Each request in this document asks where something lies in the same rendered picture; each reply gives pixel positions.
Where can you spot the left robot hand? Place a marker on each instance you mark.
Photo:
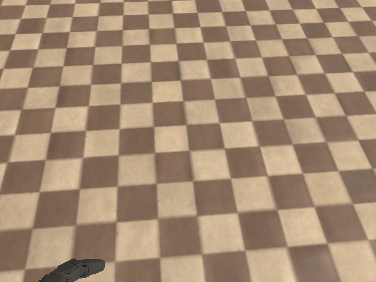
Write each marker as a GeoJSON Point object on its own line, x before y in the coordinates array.
{"type": "Point", "coordinates": [73, 270]}

